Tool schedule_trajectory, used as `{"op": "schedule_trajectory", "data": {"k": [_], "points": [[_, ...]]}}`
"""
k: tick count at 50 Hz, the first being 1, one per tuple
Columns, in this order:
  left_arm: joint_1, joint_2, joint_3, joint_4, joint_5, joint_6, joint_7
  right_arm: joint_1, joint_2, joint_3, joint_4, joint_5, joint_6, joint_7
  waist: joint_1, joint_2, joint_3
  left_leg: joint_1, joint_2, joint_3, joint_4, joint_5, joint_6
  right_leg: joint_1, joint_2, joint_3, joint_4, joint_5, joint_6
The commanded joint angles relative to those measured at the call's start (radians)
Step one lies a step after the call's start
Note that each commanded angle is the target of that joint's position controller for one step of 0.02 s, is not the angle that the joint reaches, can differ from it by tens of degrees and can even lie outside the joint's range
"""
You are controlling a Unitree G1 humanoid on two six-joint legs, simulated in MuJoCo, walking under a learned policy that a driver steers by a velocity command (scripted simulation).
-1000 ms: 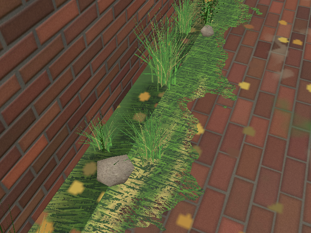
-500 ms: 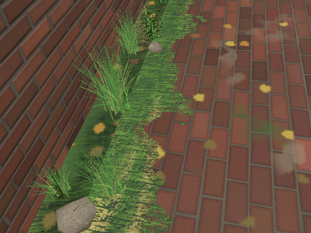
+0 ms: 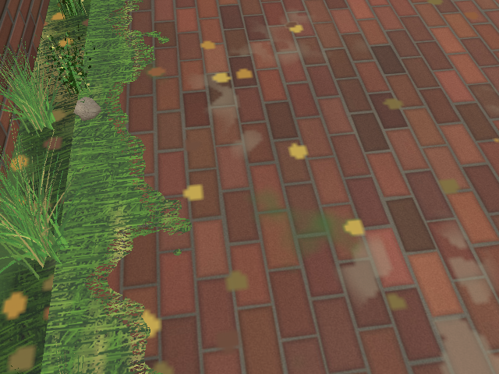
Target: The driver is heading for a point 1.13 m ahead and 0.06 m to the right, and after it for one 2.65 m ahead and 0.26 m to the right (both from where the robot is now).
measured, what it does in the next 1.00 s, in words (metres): walks ahead: right foot, then left foot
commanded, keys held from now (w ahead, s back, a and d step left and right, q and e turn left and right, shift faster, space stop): w+e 0.20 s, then w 0.80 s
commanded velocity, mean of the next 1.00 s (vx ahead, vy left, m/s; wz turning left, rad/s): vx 0.50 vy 0.00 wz -0.26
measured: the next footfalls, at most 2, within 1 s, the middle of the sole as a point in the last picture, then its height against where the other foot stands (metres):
right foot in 0.34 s outside the picture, level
left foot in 0.88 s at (267, 294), level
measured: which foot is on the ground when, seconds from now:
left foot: down 0.00-0.32, up 0.34-0.86, down 0.88-1.00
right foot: up 0.00-0.32, down 0.34-0.90, up 0.92-1.00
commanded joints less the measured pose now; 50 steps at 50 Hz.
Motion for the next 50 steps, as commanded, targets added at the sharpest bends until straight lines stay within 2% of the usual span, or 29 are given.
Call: {"op": "schedule_trajectory", "data": {"k": [1, 4, 7, 9, 12, 14, 15, 16, 17, 18, 19, 20, 21, 22, 23, 25, 28, 34, 37, 39, 42, 43, 44, 45, 46, 47, 48, 49, 50], "points": [[0.028, 0.006, 0.000, -0.084, 0.005, 0.008, -0.004, -0.015, -0.110, -0.028, -0.032, 0.007, -0.022, 0.001, 0.023, 0.102, -0.012, 0.084, 0.302, -0.214, -0.220, 0.141, 0.182, -0.145, -0.090, 0.044, -0.036, 0.065, 0.006], [-0.036, 0.015, -0.003, -0.124, 0.009, 0.004, -0.014, -0.004, -0.143, -0.038, -0.020, 0.004, -0.015, -0.002, 0.013, 0.088, -0.004, 0.117, 0.299, -0.115, -0.225, 0.222, 0.180, -0.194, -0.092, 0.037, -0.170, 0.197, 0.018], [-0.142, 0.007, -0.011, -0.162, 0.009, -0.008, -0.038, 0.010, -0.164, -0.039, -0.018, 0.007, -0.002, -0.006, -0.025, 0.085, 0.013, 0.135, 0.272, -0.013, -0.207, 0.244, 0.149, -0.158, -0.075, -0.024, -0.360, 0.343, 0.010], [-0.212, 0.005, -0.015, -0.194, 0.009, -0.008, -0.052, 0.044, -0.183, -0.041, -0.012, 0.015, 0.008, -0.009, -0.053, 0.084, 0.028, 0.174, 0.282, 0.017, -0.196, 0.222, 0.135, -0.145, -0.062, -0.065, -0.443, 0.359, 0.004], [-0.273, 0.013, -0.015, -0.241, 0.008, -0.004, -0.066, 0.094, -0.206, -0.046, 0.010, 0.033, 0.028, -0.008, -0.063, 0.090, 0.052, 0.256, 0.321, 0.028, -0.160, 0.250, 0.117, -0.133, -0.037, -0.093, -0.527, 0.258, -0.027], [-0.240, 0.040, -0.002, -0.250, 0.013, -0.004, -0.068, 0.097, -0.228, -0.050, 0.018, 0.039, 0.042, -0.009, -0.022, 0.118, 0.021, 0.295, 0.333, 0.048, -0.062, 0.492, 0.105, -0.037, 0.019, -0.133, -0.566, 0.148, -0.065], [-0.149, 0.071, 0.016, -0.231, 0.017, -0.004, -0.065, 0.084, -0.239, -0.051, 0.018, 0.039, 0.049, -0.011, 0.042, 0.126, -0.036, 0.290, 0.320, 0.075, 0.068, 0.649, 0.089, 0.100, 0.063, -0.159, -0.604, 0.142, -0.089], [0.028, 0.123, 0.048, -0.176, 0.016, -0.003, -0.056, 0.084, -0.219, -0.041, 0.018, 0.034, 0.055, -0.015, 0.129, 0.108, -0.127, 0.212, 0.279, 0.110, 0.274, 0.715, 0.063, 0.350, 0.116, -0.179, -0.655, 0.199, -0.120], [0.205, 0.216, 0.081, -0.139, 0.017, 0.006, -0.036, 0.096, -0.166, -0.017, -0.007, 0.007, 0.049, -0.017, 0.192, -0.017, -0.244, -0.046, 0.231, 0.126, 0.603, 0.395, 0.017, 0.675, -0.042, 0.050, -0.640, 0.254, -0.176], [0.185, 0.315, 0.085, -0.140, 0.018, 0.000, -0.035, 0.220, -0.033, 0.026, -0.039, -0.005, 0.020, 0.003, 0.062, -0.255, -0.378, -0.428, 0.044, 0.012, 0.944, -0.435, -0.033, 0.947, -0.301, 0.614, -0.781, 0.086, -0.358], [0.219, 0.202, 0.058, -0.148, 0.022, -0.011, -0.041, 0.121, -0.150, 0.000, -0.023, 0.042, -0.008, 0.014, 0.143, -0.108, -0.424, -0.512, 0.062, -0.162, 1.046, -0.429, -0.017, 0.937, -0.323, 0.699, -0.888, 0.043, -0.346], [0.160, 0.166, 0.044, -0.142, 0.029, -0.021, -0.046, 0.022, -0.174, -0.010, -0.061, 0.069, -0.016, 0.016, 0.134, -0.081, -0.261, -0.579, 0.103, -0.146, 1.040, -0.340, 0.000, 0.819, -0.287, 0.522, -0.886, 0.153, -0.293], [0.078, 0.136, 0.034, -0.151, 0.024, -0.025, -0.046, -0.006, -0.154, -0.004, -0.064, 0.053, -0.016, 0.006, 0.091, -0.005, -0.187, -0.540, 0.152, -0.146, 0.964, -0.246, 0.005, 0.668, -0.243, 0.389, -0.884, 0.264, -0.256], [0.014, 0.099, 0.022, -0.160, 0.027, -0.027, -0.048, -0.011, -0.150, -0.008, -0.055, 0.031, -0.010, 0.000, 0.055, 0.011, -0.137, -0.481, 0.180, -0.146, 0.898, -0.194, 0.001, 0.542, -0.202, 0.291, -0.904, 0.349, -0.233], [-0.016, 0.075, 0.014, -0.164, 0.035, -0.033, -0.048, 0.022, -0.144, -0.011, -0.047, 0.027, 0.004, 0.001, 0.020, -0.004, -0.126, -0.413, 0.201, -0.158, 0.864, -0.155, -0.001, 0.468, -0.176, 0.239, -0.937, 0.372, -0.223], [-0.020, 0.079, 0.015, -0.152, 0.032, -0.048, -0.047, 0.057, -0.112, -0.010, -0.035, 0.024, 0.029, 0.002, -0.008, 0.000, -0.112, -0.371, 0.200, -0.148, 0.809, -0.112, -0.017, 0.407, -0.159, 0.184, -0.995, 0.413, -0.232], [0.015, 0.101, 0.021, -0.118, 0.032, -0.058, -0.035, -0.014, -0.092, -0.007, -0.058, 0.008, 0.047, -0.005, -0.002, 0.014, -0.049, -0.445, 0.196, -0.143, 0.682, 0.005, -0.046, 0.391, -0.146, 0.110, -1.043, 0.458, -0.231], [0.098, 0.123, 0.023, -0.056, 0.025, -0.046, -0.013, -0.199, -0.057, 0.007, -0.106, 0.014, 0.031, 0.012, 0.069, -0.010, 0.017, -0.446, 0.143, -0.104, 0.321, 0.283, -0.046, 0.439, -0.110, 0.017, -1.063, 0.357, -0.173], [0.146, 0.131, 0.026, -0.017, 0.020, -0.039, -0.011, -0.275, -0.061, 0.010, -0.137, 0.019, 0.023, 0.027, 0.097, -0.014, 0.048, -0.466, 0.122, -0.099, 0.238, 0.263, -0.028, 0.519, -0.146, 0.029, -1.036, 0.339, -0.172], [0.159, 0.137, 0.029, 0.003, 0.017, -0.030, -0.007, -0.301, -0.069, 0.010, -0.157, 0.021, 0.016, 0.040, 0.094, -0.020, 0.056, -0.487, 0.115, -0.104, 0.200, 0.199, -0.002, 0.589, -0.179, 0.043, -0.997, 0.379, -0.164], [0.131, 0.157, 0.035, 0.013, 0.016, -0.018, 0.001, -0.238, -0.100, 0.000, -0.150, 0.019, 0.008, 0.050, 0.045, -0.047, 0.011, -0.367, 0.075, -0.074, 0.166, 0.091, 0.041, 0.641, -0.192, 0.041, -0.906, 0.592, -0.132], [0.110, 0.165, 0.035, 0.011, 0.018, -0.012, 0.002, -0.155, -0.123, -0.013, -0.128, 0.018, 0.008, 0.046, -0.004, -0.057, -0.044, -0.237, 0.037, -0.038, 0.152, 0.081, 0.062, 0.634, -0.167, 0.018, -0.809, 0.770, -0.115], [0.100, 0.148, 0.026, 0.008, 0.024, -0.006, 0.004, 0.001, -0.166, -0.036, -0.081, 0.014, 0.009, 0.037, -0.077, -0.040, -0.144, -0.012, 0.024, -0.028, 0.157, 0.112, 0.093, 0.570, -0.111, -0.022, -0.622, 0.842, -0.087], [0.121, 0.104, 0.005, -0.012, 0.043, -0.006, 0.006, 0.182, -0.239, -0.054, -0.051, 0.004, 0.012, 0.025, -0.130, 0.075, -0.298, 0.305, 0.215, -0.248, 0.186, 0.148, 0.161, 0.355, -0.047, -0.063, -0.300, 0.543, -0.050], [0.274, -0.023, -0.028, -0.009, 0.029, -0.028, -0.009, 0.233, -0.287, -0.065, -0.028, 0.002, 0.015, 0.032, -0.047, 0.363, -0.426, 0.635, 0.424, -0.752, 0.062, -0.096, 0.323, -0.049, 0.143, -0.017, 0.037, -0.206, 0.016], [0.199, 0.083, -0.010, 0.002, 0.010, -0.048, -0.013, 0.217, -0.190, -0.040, -0.034, 0.022, 0.014, 0.032, -0.097, 0.257, -0.387, 0.616, 0.402, -0.818, -0.031, -0.233, 0.283, -0.163, 0.102, 0.104, 0.143, -0.256, 0.000], [0.093, 0.128, 0.003, -0.033, -0.011, -0.058, -0.016, 0.140, -0.158, -0.030, -0.047, 0.023, 0.015, 0.027, -0.088, 0.197, -0.235, 0.482, 0.377, -0.660, -0.049, -0.207, 0.236, -0.225, 0.049, 0.071, 0.143, -0.168, -0.010], [0.036, 0.122, 0.000, -0.048, -0.003, -0.062, -0.010, 0.062, -0.143, -0.023, -0.063, 0.017, 0.018, 0.025, -0.054, 0.097, -0.153, 0.327, 0.345, -0.547, -0.068, -0.098, 0.212, -0.189, -0.008, 0.034, 0.093, -0.071, -0.010], [0.007, 0.116, 0.006, -0.051, 0.016, -0.059, -0.005, 0.017, -0.119, -0.017, -0.069, 0.008, 0.017, 0.027, -0.027, 0.074, -0.093, 0.204, 0.310, -0.467, -0.095, 0.008, 0.205, -0.151, -0.039, 0.022, 0.033, -0.017, -0.005]]}}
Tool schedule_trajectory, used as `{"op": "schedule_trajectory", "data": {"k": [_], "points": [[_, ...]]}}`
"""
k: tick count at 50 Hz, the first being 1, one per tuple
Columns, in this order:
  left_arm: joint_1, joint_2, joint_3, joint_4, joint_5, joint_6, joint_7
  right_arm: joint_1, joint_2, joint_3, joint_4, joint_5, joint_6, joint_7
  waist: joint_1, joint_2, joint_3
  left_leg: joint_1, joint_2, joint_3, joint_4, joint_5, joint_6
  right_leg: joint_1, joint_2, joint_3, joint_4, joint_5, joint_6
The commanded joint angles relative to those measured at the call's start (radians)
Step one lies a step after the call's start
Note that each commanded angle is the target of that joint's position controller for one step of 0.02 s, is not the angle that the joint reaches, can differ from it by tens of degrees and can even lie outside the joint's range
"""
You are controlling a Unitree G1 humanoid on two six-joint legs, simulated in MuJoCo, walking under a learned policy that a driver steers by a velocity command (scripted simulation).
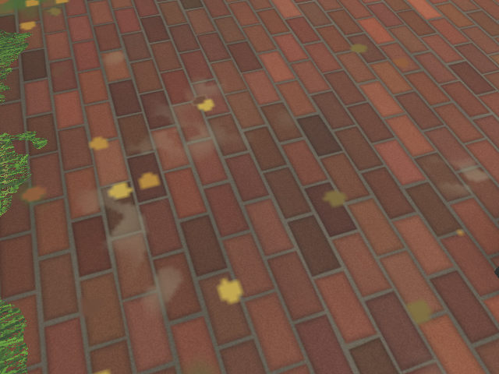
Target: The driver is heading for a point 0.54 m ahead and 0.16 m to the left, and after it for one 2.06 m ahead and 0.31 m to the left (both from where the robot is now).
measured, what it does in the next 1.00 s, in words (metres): walks ahead, turning left: right foot, then left foot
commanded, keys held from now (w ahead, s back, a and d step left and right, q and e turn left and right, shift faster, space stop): w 0.36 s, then w+q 0.60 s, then w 0.04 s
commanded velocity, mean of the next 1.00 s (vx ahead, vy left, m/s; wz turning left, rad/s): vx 0.50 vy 0.00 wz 0.24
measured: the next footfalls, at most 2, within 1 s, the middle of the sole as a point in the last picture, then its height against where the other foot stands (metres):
right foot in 0.44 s outside the picture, level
left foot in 1.00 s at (209, 302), level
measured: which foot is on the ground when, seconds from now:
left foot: down 0.00-0.46, up 0.48-0.98, down 1.00-1.00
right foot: up 0.00-0.42, down 0.44-0.98, up 1.00-1.00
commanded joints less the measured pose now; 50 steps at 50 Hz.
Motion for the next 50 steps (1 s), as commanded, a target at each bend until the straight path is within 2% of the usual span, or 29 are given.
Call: {"op": "schedule_trajectory", "data": {"k": [1, 3, 5, 8, 12, 16, 19, 20, 21, 22, 23, 24, 25, 26, 27, 28, 29, 31, 33, 36, 39, 42, 44, 46, 47, 48, 49, 50], "points": [[-0.043, 0.117, 0.033, -0.100, 0.010, -0.022, 0.006, 0.074, -0.097, -0.021, -0.028, -0.018, -0.009, -0.004, -0.020, 0.079, -0.086, 0.316, 0.279, -0.385, -0.302, 0.081, 0.173, -0.314, -0.127, 0.039, 0.037, 0.131, -0.003], [-0.005, 0.081, 0.028, -0.088, 0.010, -0.002, 0.009, 0.077, -0.097, -0.022, -0.015, -0.012, -0.017, -0.004, 0.003, 0.097, -0.078, 0.257, 0.253, -0.310, -0.349, 0.145, 0.186, -0.271, -0.139, 0.024, -0.017, 0.153, 0.012], [-0.044, 0.068, 0.025, -0.103, 0.016, 0.009, 0.012, 0.094, -0.122, -0.028, 0.001, -0.007, -0.021, -0.011, 0.005, 0.088, -0.044, 0.232, 0.250, -0.254, -0.381, 0.207, 0.195, -0.311, -0.150, 0.010, -0.088, 0.201, 0.034], [-0.143, 0.055, 0.021, -0.130, 0.021, 0.006, 0.011, 0.135, -0.142, -0.033, 0.020, -0.003, -0.009, -0.027, -0.022, 0.071, -0.019, 0.268, 0.231, -0.192, -0.398, 0.253, 0.177, -0.378, -0.153, -0.004, -0.253, 0.353, 0.054], [-0.274, 0.029, 0.009, -0.158, 0.014, -0.007, -0.004, 0.189, -0.157, -0.032, 0.043, 0.007, 0.003, -0.036, -0.072, 0.074, 0.009, 0.299, 0.203, -0.126, -0.400, 0.219, 0.140, -0.336, -0.115, -0.044, -0.492, 0.515, 0.050], [-0.378, 0.035, 0.007, -0.197, 0.004, -0.018, -0.028, 0.250, -0.169, -0.035, 0.076, 0.013, 0.022, -0.038, -0.106, 0.083, 0.041, 0.409, 0.255, -0.146, -0.357, 0.204, 0.138, -0.353, -0.088, -0.053, -0.603, 0.482, 0.032], [-0.369, 0.063, 0.016, -0.210, 0.005, -0.028, -0.042, 0.244, -0.184, -0.043, 0.088, 0.018, 0.037, -0.046, -0.072, 0.100, 0.031, 0.475, 0.294, -0.173, -0.283, 0.300, 0.115, -0.297, -0.068, -0.050, -0.655, 0.378, -0.006], [-0.314, 0.083, 0.026, -0.199, 0.008, -0.031, -0.042, 0.226, -0.193, -0.045, 0.086, 0.019, 0.041, -0.047, -0.033, 0.110, 0.001, 0.473, 0.286, -0.174, -0.222, 0.415, 0.105, -0.205, -0.044, -0.065, -0.673, 0.350, -0.020], [-0.189, 0.114, 0.045, -0.163, 0.012, -0.034, -0.036, 0.201, -0.189, -0.042, 0.080, 0.019, 0.045, -0.048, 0.039, 0.100, -0.071, 0.440, 0.243, -0.147, -0.086, 0.538, 0.084, -0.026, -0.014, -0.090, -0.707, 0.364, -0.043], [-0.007, 0.174, 0.069, -0.118, 0.022, -0.034, -0.025, 0.194, -0.149, -0.026, 0.063, 0.006, 0.044, -0.048, 0.112, 0.063, -0.209, 0.292, 0.186, -0.112, 0.145, 0.451, 0.051, 0.274, -0.089, -0.024, -0.662, 0.396, -0.088], [0.113, 0.276, 0.095, -0.100, 0.042, -0.027, -0.017, 0.298, -0.040, 0.007, 0.039, 0.000, 0.027, -0.043, 0.100, -0.153, -0.372, -0.126, 0.032, -0.040, 0.550, 0.054, -0.026, 0.702, -0.360, 0.373, -0.676, 0.281, -0.221], [0.142, 0.212, 0.077, -0.095, 0.034, -0.022, -0.017, 0.307, -0.055, 0.007, 0.054, 0.013, 0.008, -0.038, 0.113, -0.237, -0.454, -0.268, -0.011, -0.176, 0.722, -0.421, -0.028, 0.735, -0.441, 0.640, -0.817, 0.166, -0.258], [0.079, 0.152, 0.057, -0.099, 0.028, -0.023, -0.015, 0.227, -0.151, -0.022, 0.037, 0.044, 0.002, -0.036, 0.111, -0.152, -0.294, -0.346, 0.046, -0.208, 0.794, -0.370, -0.017, 0.611, -0.405, 0.509, -0.844, 0.107, -0.205], [0.001, 0.123, 0.046, -0.107, 0.023, -0.023, -0.013, 0.162, -0.154, -0.025, 0.017, 0.046, 0.003, -0.038, 0.083, -0.105, -0.187, -0.347, 0.098, -0.175, 0.769, -0.279, -0.013, 0.462, -0.371, 0.369, -0.872, 0.140, -0.173], [-0.065, 0.090, 0.036, -0.106, 0.024, -0.026, -0.017, 0.135, -0.142, -0.028, 0.014, 0.032, 0.011, -0.042, 0.051, -0.063, -0.109, -0.312, 0.130, -0.166, 0.714, -0.207, -0.018, 0.329, -0.328, 0.269, -0.917, 0.191, -0.156], [-0.108, 0.067, 0.030, -0.105, 0.028, -0.035, -0.019, 0.154, -0.130, -0.036, 0.021, 0.026, 0.026, -0.045, 0.015, -0.089, -0.074, -0.253, 0.160, -0.174, 0.669, -0.153, -0.022, 0.241, -0.294, 0.185, -0.957, 0.239, -0.139], [-0.134, 0.058, 0.031, -0.098, 0.033, -0.042, -0.021, 0.182, -0.108, -0.036, 0.030, 0.028, 0.042, -0.045, -0.007, -0.100, -0.058, -0.201, 0.169, -0.172, 0.655, -0.120, -0.028, 0.180, -0.273, 0.127, -0.991, 0.270, -0.134], [-0.147, 0.068, 0.037, -0.080, 0.038, -0.054, -0.020, 0.191, -0.073, -0.035, 0.030, 0.029, 0.065, -0.046, -0.028, -0.080, -0.031, -0.196, 0.170, -0.170, 0.639, -0.069, -0.040, 0.133, -0.263, 0.030, -1.027, 0.364, -0.140], [-0.135, 0.082, 0.044, -0.060, 0.043, -0.056, -0.012, 0.154, -0.068, -0.039, 0.011, 0.023, 0.075, -0.050, -0.028, -0.056, -0.007, -0.252, 0.169, -0.184, 0.584, 0.007, -0.050, 0.144, -0.260, -0.042, -1.039, 0.432, -0.142], [-0.111, 0.099, 0.049, -0.036, 0.043, -0.048, 0.004, 0.085, -0.057, -0.039, -0.016, 0.017, 0.068, -0.039, -0.011, -0.041, 0.013, -0.291, 0.160, -0.173, 0.422, 0.147, -0.056, 0.191, -0.248, -0.129, -1.046, 0.471, -0.130], [-0.086, 0.125, 0.056, -0.021, 0.035, -0.038, 0.014, -0.020, -0.035, -0.028, -0.053, 0.011, 0.062, -0.018, 0.028, -0.022, 0.042, -0.280, 0.152, -0.107, 0.266, 0.228, -0.048, 0.231, -0.254, -0.194, -1.052, 0.479, -0.119], [-0.036, 0.144, 0.065, 0.005, 0.024, -0.019, 0.018, -0.111, -0.027, -0.021, -0.101, 0.012, 0.061, 0.000, 0.063, -0.009, 0.075, -0.321, 0.146, -0.068, 0.176, 0.193, -0.028, 0.336, -0.288, -0.226, -1.024, 0.512, -0.116], [-0.021, 0.154, 0.070, 0.017, 0.013, -0.003, 0.018, -0.143, -0.032, -0.021, -0.131, 0.014, 0.062, 0.011, 0.064, -0.015, 0.082, -0.332, 0.134, -0.038, 0.142, 0.121, -0.007, 0.406, -0.308, -0.244, -0.980, 0.584, -0.106], [-0.042, 0.177, 0.076, 0.015, 0.006, 0.010, 0.021, -0.127, -0.051, -0.031, -0.150, 0.016, 0.065, 0.019, 0.033, -0.041, 0.051, -0.251, 0.089, 0.015, 0.124, 0.028, 0.026, 0.437, -0.312, -0.274, -0.888, 0.841, -0.085], [-0.055, 0.193, 0.081, 0.011, 0.001, 0.017, 0.024, -0.087, -0.071, -0.042, -0.150, 0.017, 0.068, 0.019, 0.003, -0.064, 0.012, -0.173, 0.051, 0.047, 0.129, -0.024, 0.047, 0.443, -0.309, -0.286, -0.808, 1.020, -0.074], [-0.071, 0.206, 0.083, 0.007, -0.002, 0.025, 0.026, 0.005, -0.102, -0.060, -0.134, 0.020, 0.070, 0.017, -0.054, -0.075, -0.043, -0.049, 0.007, 0.072, 0.121, -0.060, 0.072, 0.429, -0.296, -0.299, -0.671, 1.150, -0.061], [-0.084, 0.202, 0.078, 0.008, -0.007, 0.028, 0.026, 0.160, -0.151, -0.090, -0.095, 0.020, 0.070, 0.007, -0.141, -0.052, -0.125, 0.191, -0.036, 0.068, 0.039, 0.007, 0.110, 0.342, -0.258, -0.318, -0.465, 1.121, -0.031], [-0.065, 0.157, 0.059, -0.005, 0.016, 0.019, 0.025, 0.309, -0.240, -0.123, -0.058, 0.018, 0.078, -0.017, -0.192, 0.071, -0.215, 0.501, 0.091, -0.155, 0.003, 0.020, 0.167, 0.082, -0.209, -0.317, -0.155, 0.760, 0.014]]}}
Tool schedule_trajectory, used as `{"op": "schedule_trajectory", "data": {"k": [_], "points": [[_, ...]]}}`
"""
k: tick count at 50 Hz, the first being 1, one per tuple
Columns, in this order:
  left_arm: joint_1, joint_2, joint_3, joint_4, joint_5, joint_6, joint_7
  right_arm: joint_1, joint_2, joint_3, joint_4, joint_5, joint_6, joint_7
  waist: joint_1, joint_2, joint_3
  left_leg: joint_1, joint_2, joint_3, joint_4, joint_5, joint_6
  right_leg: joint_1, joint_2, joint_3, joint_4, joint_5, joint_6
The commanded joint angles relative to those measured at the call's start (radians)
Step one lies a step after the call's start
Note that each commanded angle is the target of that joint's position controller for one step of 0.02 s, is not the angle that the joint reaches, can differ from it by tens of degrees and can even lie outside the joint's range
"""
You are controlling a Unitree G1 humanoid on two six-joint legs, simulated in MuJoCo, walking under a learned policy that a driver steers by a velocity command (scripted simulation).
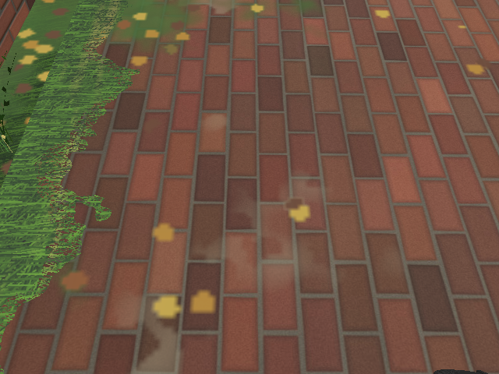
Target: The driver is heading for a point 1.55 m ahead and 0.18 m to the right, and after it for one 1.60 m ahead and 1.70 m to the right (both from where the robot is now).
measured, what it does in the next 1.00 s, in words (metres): walks ahead: right foot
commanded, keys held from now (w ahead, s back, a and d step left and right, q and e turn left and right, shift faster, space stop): w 1.00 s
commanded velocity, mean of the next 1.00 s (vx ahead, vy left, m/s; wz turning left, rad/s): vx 0.50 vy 0.00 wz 0.11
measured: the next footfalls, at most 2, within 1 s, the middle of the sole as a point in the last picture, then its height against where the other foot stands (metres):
right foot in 0.52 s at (306, 356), level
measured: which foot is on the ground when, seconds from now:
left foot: down 0.00-0.54, up 0.56-1.00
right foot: up 0.00-0.50, down 0.52-1.00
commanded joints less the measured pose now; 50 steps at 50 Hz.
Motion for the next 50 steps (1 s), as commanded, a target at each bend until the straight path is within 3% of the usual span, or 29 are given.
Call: {"op": "schedule_trajectory", "data": {"k": [1, 2, 3, 4, 5, 6, 8, 11, 16, 19, 22, 24, 25, 26, 27, 28, 29, 30, 31, 32, 33, 36, 39, 44, 47, 50], "points": [[0.066, 0.007, -0.023, -0.120, 0.032, -0.043, -0.014, 0.334, -0.339, -0.103, 0.026, 0.001, -0.008, -0.031, -0.077, 0.257, -0.322, 0.882, 0.301, -0.736, -0.197, -0.140, 0.295, -0.719, 0.091, 0.177, 0.816, -0.091, -0.022], [-0.033, 0.096, -0.009, -0.113, -0.014, -0.082, -0.029, 0.377, -0.239, -0.074, 0.016, -0.006, -0.020, -0.025, -0.158, 0.118, -0.395, 0.898, 0.344, -0.852, -0.323, -0.188, 0.290, -0.805, 0.080, 0.375, 0.892, -0.095, -0.043], [-0.119, 0.133, 0.003, -0.138, -0.047, -0.096, -0.034, 0.333, -0.196, -0.061, 0.025, -0.013, -0.031, -0.022, -0.157, 0.084, -0.250, 0.797, 0.319, -0.687, -0.328, -0.093, 0.238, -0.871, 0.035, 0.366, 0.873, -0.006, -0.065], [-0.138, 0.122, 0.000, -0.137, -0.032, -0.101, -0.026, 0.254, -0.166, -0.051, 0.014, -0.007, -0.038, -0.022, -0.113, 0.014, -0.172, 0.645, 0.276, -0.551, -0.322, 0.014, 0.196, -0.833, -0.018, 0.363, 0.790, 0.086, -0.077], [-0.141, 0.125, 0.007, -0.122, -0.006, -0.096, -0.019, 0.183, -0.125, -0.038, 0.003, -0.013, -0.040, -0.023, -0.077, 0.004, -0.119, 0.515, 0.235, -0.445, -0.334, 0.123, 0.169, -0.772, -0.049, 0.357, 0.719, 0.137, -0.073], [-0.109, 0.126, 0.011, -0.111, 0.000, -0.082, -0.020, 0.154, -0.099, -0.028, -0.008, -0.026, -0.043, -0.026, -0.044, 0.025, -0.111, 0.438, 0.209, -0.388, -0.359, 0.186, 0.158, -0.701, -0.071, 0.367, 0.684, 0.176, -0.070], [-0.077, 0.099, 0.009, -0.098, 0.007, -0.056, -0.020, 0.157, -0.112, -0.030, 0.000, -0.023, -0.053, -0.029, -0.021, 0.022, -0.100, 0.376, 0.190, -0.328, -0.404, 0.265, 0.159, -0.659, -0.076, 0.354, 0.620, 0.216, -0.050], [-0.151, 0.076, 0.002, -0.123, 0.019, -0.038, -0.015, 0.201, -0.144, -0.035, 0.027, -0.019, -0.061, -0.045, -0.032, 0.017, -0.050, 0.361, 0.173, -0.247, -0.441, 0.356, 0.149, -0.731, -0.073, 0.339, 0.477, 0.340, -0.014], [-0.304, 0.043, -0.015, -0.158, 0.010, -0.050, -0.033, 0.262, -0.153, -0.031, 0.063, -0.014, -0.054, -0.060, -0.092, 0.045, -0.015, 0.386, 0.128, -0.159, -0.458, 0.257, 0.087, -0.702, -0.021, 0.304, 0.144, 0.617, -0.018], [-0.379, 0.046, -0.020, -0.181, 0.003, -0.057, -0.047, 0.310, -0.158, -0.032, 0.097, -0.010, -0.050, -0.060, -0.122, 0.053, 0.022, 0.458, 0.166, -0.180, -0.448, 0.196, 0.089, -0.716, 0.002, 0.302, 0.049, 0.631, -0.035], [-0.405, 0.065, -0.019, -0.202, 0.002, -0.067, -0.066, 0.330, -0.168, -0.038, 0.123, -0.007, -0.037, -0.067, -0.111, 0.061, 0.031, 0.581, 0.224, -0.203, -0.387, 0.277, 0.077, -0.751, 0.014, 0.313, -0.008, 0.535, -0.075], [-0.341, 0.093, -0.009, -0.189, 0.003, -0.071, -0.072, 0.306, -0.183, -0.043, 0.126, -0.007, -0.029, -0.072, -0.067, 0.084, -0.008, 0.619, 0.231, -0.199, -0.315, 0.461, 0.053, -0.655, 0.044, 0.293, -0.022, 0.454, -0.106], [-0.262, 0.117, 0.003, -0.167, 0.005, -0.071, -0.069, 0.287, -0.193, -0.044, 0.124, -0.008, -0.025, -0.074, -0.021, 0.097, -0.061, 0.617, 0.213, -0.182, -0.225, 0.635, 0.039, -0.533, 0.080, 0.262, -0.027, 0.430, -0.128], [-0.112, 0.156, 0.024, -0.121, 0.009, -0.070, -0.062, 0.270, -0.179, -0.036, 0.119, -0.011, -0.020, -0.074, 0.054, 0.078, -0.154, 0.562, 0.160, -0.143, -0.046, 0.705, 0.013, -0.318, 0.094, 0.250, -0.036, 0.463, -0.159], [0.064, 0.217, 0.038, -0.089, 0.023, -0.067, -0.053, 0.288, -0.138, -0.017, 0.102, -0.027, -0.018, -0.075, 0.108, -0.023, -0.302, 0.356, 0.100, -0.108, 0.253, 0.428, -0.019, -0.004, -0.078, 0.443, 0.001, 0.481, -0.224], [0.131, 0.274, 0.053, -0.058, 0.018, -0.064, -0.060, 0.447, -0.007, 0.019, 0.106, -0.019, -0.040, -0.058, 0.031, -0.309, -0.436, -0.061, -0.094, -0.117, 0.617, -0.318, -0.091, 0.352, -0.303, 0.938, -0.096, 0.259, -0.400], [0.124, 0.172, 0.026, -0.058, -0.001, -0.063, -0.060, 0.372, -0.107, 0.002, 0.117, 0.000, -0.059, -0.054, 0.082, -0.221, -0.410, -0.186, -0.062, -0.234, 0.721, -0.428, -0.075, 0.343, -0.283, 1.039, -0.206, 0.075, -0.368], [0.033, 0.137, 0.013, -0.076, 0.000, -0.063, -0.055, 0.259, -0.162, -0.013, 0.078, 0.020, -0.072, -0.051, 0.077, -0.165, -0.243, -0.254, -0.005, -0.208, 0.728, -0.343, -0.063, 0.203, -0.253, 0.886, -0.230, 0.076, -0.317], [-0.049, 0.120, 0.006, -0.094, 0.010, -0.060, -0.052, 0.197, -0.158, -0.010, 0.061, 0.016, -0.077, -0.056, 0.047, -0.070, -0.157, -0.222, 0.049, -0.174, 0.680, -0.251, -0.060, 0.044, -0.219, 0.775, -0.254, 0.166, -0.291], [-0.095, 0.099, -0.002, -0.099, 0.020, -0.061, -0.053, 0.174, -0.151, -0.015, 0.058, -0.001, -0.075, -0.059, 0.018, -0.049, -0.094, -0.186, 0.081, -0.163, 0.618, -0.198, -0.066, -0.083, -0.192, 0.700, -0.281, 0.271, -0.289], [-0.113, 0.080, -0.010, -0.099, 0.031, -0.065, -0.054, 0.198, -0.141, -0.019, 0.062, -0.008, -0.067, -0.060, -0.017, -0.074, -0.086, -0.120, 0.109, -0.171, 0.579, -0.164, -0.067, -0.156, -0.162, 0.644, -0.304, 0.342, -0.279], [-0.107, 0.095, -0.008, -0.080, 0.020, -0.073, -0.053, 0.228, -0.094, -0.012, 0.072, -0.011, -0.042, -0.065, -0.048, -0.089, -0.062, -0.086, 0.131, -0.147, 0.475, -0.132, -0.093, -0.240, -0.137, 0.536, -0.367, 0.445, -0.293], [-0.073, 0.133, 0.001, -0.061, 0.017, -0.067, -0.038, 0.130, -0.086, -0.008, 0.041, -0.020, -0.037, -0.067, -0.029, -0.067, -0.029, -0.158, 0.142, -0.132, 0.316, 0.015, -0.126, -0.232, -0.127, 0.468, -0.402, 0.505, -0.292], [0.000, 0.150, 0.003, -0.025, 0.003, -0.054, -0.026, -0.031, -0.056, 0.006, 0.008, -0.014, -0.051, -0.052, 0.029, -0.066, -0.003, -0.104, 0.094, -0.083, 0.025, 0.239, -0.132, -0.197, -0.083, 0.366, -0.399, 0.512, -0.244], [0.052, 0.153, 0.004, 0.005, -0.002, -0.040, -0.026, -0.110, -0.061, 0.009, -0.019, -0.006, -0.057, -0.037, 0.055, -0.071, 0.020, -0.124, 0.077, -0.081, -0.052, 0.222, -0.121, -0.105, -0.122, 0.378, -0.363, 0.508, -0.243], [0.057, 0.169, 0.012, 0.020, -0.005, -0.023, -0.020, -0.124, -0.085, 0.004, -0.038, -0.004, -0.067, -0.020, 0.033, -0.087, 0.020, -0.114, 0.063, -0.085, -0.103, 0.120, -0.083, -0.011, -0.172, 0.398, -0.297, 0.586, -0.224]]}}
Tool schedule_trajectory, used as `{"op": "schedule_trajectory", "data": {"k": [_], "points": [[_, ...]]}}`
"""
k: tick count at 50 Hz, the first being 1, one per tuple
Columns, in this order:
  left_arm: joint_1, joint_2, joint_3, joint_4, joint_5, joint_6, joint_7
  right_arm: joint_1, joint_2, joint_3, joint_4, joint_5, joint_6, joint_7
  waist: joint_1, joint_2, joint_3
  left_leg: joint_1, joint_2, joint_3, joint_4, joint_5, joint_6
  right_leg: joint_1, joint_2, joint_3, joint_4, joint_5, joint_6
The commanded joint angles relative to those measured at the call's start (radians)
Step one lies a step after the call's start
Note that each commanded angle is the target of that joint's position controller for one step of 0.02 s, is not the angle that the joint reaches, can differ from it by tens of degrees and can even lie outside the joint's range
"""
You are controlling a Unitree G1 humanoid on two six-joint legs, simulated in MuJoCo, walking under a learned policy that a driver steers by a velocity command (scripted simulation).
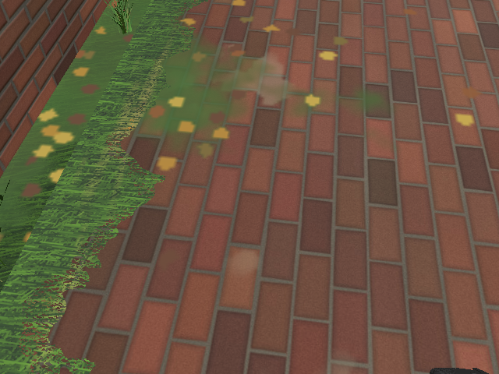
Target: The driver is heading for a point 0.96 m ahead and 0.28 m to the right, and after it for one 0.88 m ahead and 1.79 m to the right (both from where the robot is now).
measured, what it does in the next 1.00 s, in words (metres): walks ahead: left foot, then right foot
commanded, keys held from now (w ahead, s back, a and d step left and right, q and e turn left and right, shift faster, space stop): w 0.80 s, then w+e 0.20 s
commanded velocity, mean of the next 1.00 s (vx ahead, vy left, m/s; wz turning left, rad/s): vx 0.50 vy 0.00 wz -0.04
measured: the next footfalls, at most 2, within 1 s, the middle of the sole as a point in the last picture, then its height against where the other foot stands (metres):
left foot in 0.08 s outside the picture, level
right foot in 0.62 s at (323, 362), level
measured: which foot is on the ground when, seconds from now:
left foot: up 0.00-0.06, down 0.08-0.62, up 0.64-1.00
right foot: down 0.00-0.08, up 0.10-0.60, down 0.62-1.00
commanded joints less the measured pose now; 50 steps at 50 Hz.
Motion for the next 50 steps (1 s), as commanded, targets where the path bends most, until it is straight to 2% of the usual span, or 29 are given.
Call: {"op": "schedule_trajectory", "data": {"k": [1, 2, 3, 4, 5, 6, 7, 8, 9, 10, 12, 15, 21, 24, 26, 28, 29, 30, 31, 32, 33, 34, 35, 36, 38, 40, 43, 47, 50], "points": [[0.018, 0.183, 0.042, -0.019, -0.004, 0.010, 0.011, -0.067, -0.103, -0.024, -0.084, 0.003, -0.026, 0.014, -0.041, -0.117, 0.031, 0.026, -0.024, 0.013, -0.043, -0.087, 0.038, 0.036, -0.314, 0.134, 0.035, 0.470, -0.140], [-0.008, 0.190, 0.044, -0.024, -0.006, 0.015, 0.013, 0.009, -0.125, -0.036, -0.064, 0.000, -0.028, 0.013, -0.091, -0.124, -0.013, 0.142, -0.053, 0.041, -0.066, -0.098, 0.058, 0.031, -0.296, 0.112, 0.120, 0.621, -0.123], [-0.017, 0.170, 0.036, -0.028, -0.003, 0.019, 0.014, 0.161, -0.168, -0.060, -0.013, -0.004, -0.028, 0.006, -0.160, -0.105, -0.109, 0.354, -0.074, 0.059, -0.075, -0.082, 0.087, -0.016, -0.245, 0.073, 0.292, 0.716, -0.098], [-0.012, 0.127, 0.017, -0.052, 0.017, 0.018, 0.015, 0.347, -0.240, -0.082, 0.025, -0.016, -0.025, -0.004, -0.224, -0.007, -0.259, 0.661, 0.085, -0.115, -0.038, -0.052, 0.151, -0.208, -0.185, 0.026, 0.590, 0.498, -0.061], [0.112, 0.001, -0.020, -0.062, 0.018, -0.005, 0.004, 0.401, -0.319, -0.098, 0.050, -0.017, -0.019, -0.002, -0.159, 0.265, -0.373, 0.995, 0.302, -0.586, -0.138, -0.236, 0.316, -0.620, 0.005, 0.021, 0.937, -0.146, 0.003], [0.062, 0.099, 0.000, -0.047, -0.003, -0.028, -0.002, 0.402, -0.215, -0.071, 0.044, -0.006, -0.018, 0.000, -0.199, 0.190, -0.372, 0.993, 0.301, -0.692, -0.224, -0.375, 0.310, -0.746, -0.028, 0.155, 1.067, -0.292, -0.007], [-0.033, 0.154, 0.015, -0.078, -0.027, -0.042, -0.008, 0.321, -0.177, -0.056, 0.031, -0.006, -0.020, -0.003, -0.191, 0.136, -0.221, 0.869, 0.267, -0.550, -0.243, -0.357, 0.264, -0.813, -0.079, 0.145, 1.089, -0.215, -0.023], [-0.088, 0.148, 0.013, -0.090, -0.025, -0.047, -0.004, 0.249, -0.158, -0.049, 0.017, -0.012, -0.020, -0.005, -0.164, 0.057, -0.143, 0.731, 0.228, -0.435, -0.265, -0.269, 0.240, -0.788, -0.131, 0.117, 1.049, -0.122, -0.024], [-0.114, 0.140, 0.018, -0.093, -0.008, -0.043, 0.001, 0.197, -0.131, -0.041, 0.012, -0.019, -0.022, -0.002, -0.136, 0.024, -0.080, 0.608, 0.194, -0.355, -0.296, -0.176, 0.228, -0.751, -0.161, 0.107, 0.984, -0.061, -0.018], [-0.096, 0.130, 0.021, -0.089, -0.002, -0.033, 0.001, 0.172, -0.109, -0.034, 0.011, -0.027, -0.026, 0.000, -0.102, 0.042, -0.068, 0.534, 0.168, -0.300, -0.324, -0.116, 0.218, -0.688, -0.186, 0.115, 0.944, -0.020, -0.014], [-0.068, 0.090, 0.016, -0.081, 0.001, -0.009, 0.004, 0.172, -0.112, -0.035, 0.023, -0.021, -0.034, 0.003, -0.075, 0.046, -0.055, 0.464, 0.151, -0.239, -0.373, -0.064, 0.227, -0.637, -0.196, 0.107, 0.884, 0.008, 0.000], [-0.143, 0.077, 0.013, -0.109, 0.014, 0.006, 0.009, 0.206, -0.151, -0.045, 0.050, -0.017, -0.038, -0.008, -0.079, 0.020, -0.010, 0.441, 0.148, -0.170, -0.419, -0.008, 0.237, -0.701, -0.205, 0.097, 0.749, 0.119, 0.030], [-0.335, 0.047, 0.001, -0.159, 0.009, -0.005, -0.008, 0.293, -0.170, -0.045, 0.102, -0.006, -0.025, -0.026, -0.140, 0.021, 0.034, 0.467, 0.098, -0.047, -0.433, -0.019, 0.186, -0.658, -0.156, 0.048, 0.415, 0.393, 0.039], [-0.412, 0.052, -0.002, -0.188, 0.001, -0.010, -0.021, 0.344, -0.176, -0.047, 0.138, 0.000, -0.013, -0.027, -0.164, 0.023, 0.057, 0.558, 0.135, -0.052, -0.400, -0.018, 0.182, -0.674, -0.140, 0.048, 0.340, 0.372, 0.025], [-0.434, 0.065, -0.001, -0.205, -0.001, -0.017, -0.033, 0.351, -0.183, -0.052, 0.152, 0.003, -0.002, -0.031, -0.156, 0.031, 0.062, 0.627, 0.169, -0.064, -0.360, 0.023, 0.171, -0.681, -0.135, 0.054, 0.303, 0.311, 0.001], [-0.393, 0.090, 0.008, -0.201, 0.000, -0.022, -0.040, 0.336, -0.195, -0.057, 0.157, 0.004, 0.008, -0.035, -0.123, 0.049, 0.037, 0.670, 0.185, -0.066, -0.298, 0.143, 0.152, -0.608, -0.114, 0.038, 0.280, 0.238, -0.026], [-0.320, 0.111, 0.020, -0.182, 0.002, -0.024, -0.039, 0.314, -0.202, -0.058, 0.154, 0.005, 0.014, -0.037, -0.078, 0.059, -0.006, 0.669, 0.168, -0.047, -0.216, 0.298, 0.136, -0.497, -0.083, 0.009, 0.262, 0.220, -0.045], [-0.170, 0.151, 0.044, -0.132, 0.005, -0.024, -0.033, 0.305, -0.183, -0.051, 0.151, 0.002, 0.019, -0.038, -0.010, 0.043, -0.095, 0.627, 0.117, -0.008, -0.048, 0.403, 0.112, -0.291, -0.057, -0.014, 0.251, 0.234, -0.072], [0.015, 0.220, 0.067, -0.089, 0.016, -0.023, -0.024, 0.314, -0.149, -0.034, 0.129, -0.014, 0.020, -0.041, 0.051, -0.043, -0.239, 0.440, 0.060, 0.037, 0.239, 0.210, 0.077, 0.014, -0.199, 0.144, 0.290, 0.268, -0.132], [0.093, 0.302, 0.086, -0.064, 0.016, -0.014, -0.023, 0.432, -0.021, 0.004, 0.120, -0.018, -0.002, -0.028, 0.000, -0.309, -0.364, 0.020, -0.129, 0.047, 0.610, -0.377, 0.002, 0.366, -0.426, 0.616, 0.193, 0.070, -0.299], [0.088, 0.205, 0.058, -0.070, 0.004, -0.013, -0.025, 0.385, -0.101, -0.012, 0.133, 0.000, -0.027, -0.023, 0.032, -0.259, -0.372, -0.107, -0.114, -0.096, 0.746, -0.607, 0.014, 0.370, -0.433, 0.751, 0.090, -0.057, -0.296], [0.004, 0.165, 0.044, -0.084, 0.004, -0.016, -0.022, 0.291, -0.163, -0.030, 0.103, 0.027, -0.043, -0.018, 0.022, -0.208, -0.222, -0.184, -0.059, -0.092, 0.780, -0.541, 0.033, 0.248, -0.401, 0.610, 0.074, -0.050, -0.248], [-0.070, 0.140, 0.037, -0.102, 0.011, -0.018, -0.020, 0.234, -0.161, -0.029, 0.091, 0.028, -0.048, -0.023, -0.005, -0.132, -0.143, -0.162, -0.005, -0.064, 0.741, -0.446, 0.038, 0.106, -0.364, 0.491, 0.053, 0.026, -0.221], [-0.123, 0.112, 0.029, -0.109, 0.019, -0.020, -0.022, 0.205, -0.153, -0.033, 0.088, 0.013, -0.044, -0.029, -0.032, -0.095, -0.077, -0.122, 0.027, -0.052, 0.674, -0.383, 0.034, -0.025, -0.330, 0.408, 0.021, 0.113, -0.209], [-0.155, 0.082, 0.019, -0.106, 0.030, -0.027, -0.025, 0.239, -0.120, -0.036, 0.098, 0.002, -0.020, -0.032, -0.085, -0.124, -0.055, -0.013, 0.061, -0.060, 0.600, -0.323, 0.027, -0.153, -0.290, 0.320, -0.036, 0.191, -0.199], [-0.139, 0.104, 0.025, -0.092, 0.022, -0.034, -0.022, 0.234, -0.091, -0.032, 0.095, -0.002, -0.002, -0.034, -0.099, -0.113, -0.032, -0.010, 0.071, -0.049, 0.532, -0.291, 0.011, -0.201, -0.286, 0.264, -0.078, 0.243, -0.213], [-0.086, 0.138, 0.034, -0.070, 0.014, -0.030, -0.006, 0.117, -0.090, -0.032, 0.052, -0.020, -0.002, -0.037, -0.080, -0.081, 0.007, -0.071, 0.065, -0.041, 0.346, -0.145, -0.022, -0.199, -0.269, 0.230, -0.106, 0.289, -0.217], [-0.026, 0.153, 0.039, -0.050, 0.002, -0.018, 0.009, -0.024, -0.071, -0.023, 0.019, -0.012, -0.016, -0.026, -0.040, -0.088, 0.031, 0.000, 0.007, -0.017, 0.086, 0.039, -0.042, -0.208, -0.219, 0.171, -0.095, 0.273, -0.177], [0.033, 0.152, 0.041, -0.028, -0.007, -0.007, 0.015, -0.110, -0.075, -0.018, -0.005, -0.002, -0.026, -0.012, -0.013, -0.099, 0.044, 0.036, -0.020, -0.020, -0.004, 0.053, -0.045, -0.169, -0.237, 0.200, -0.053, 0.242, -0.173]]}}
